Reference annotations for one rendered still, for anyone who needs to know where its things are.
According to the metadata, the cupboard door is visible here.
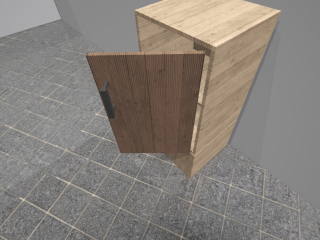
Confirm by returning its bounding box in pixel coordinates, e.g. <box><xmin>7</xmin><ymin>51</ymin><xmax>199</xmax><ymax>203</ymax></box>
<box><xmin>86</xmin><ymin>50</ymin><xmax>205</xmax><ymax>153</ymax></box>

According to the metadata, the handle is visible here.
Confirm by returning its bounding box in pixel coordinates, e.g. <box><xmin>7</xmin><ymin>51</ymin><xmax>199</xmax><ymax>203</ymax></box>
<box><xmin>100</xmin><ymin>81</ymin><xmax>116</xmax><ymax>119</ymax></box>

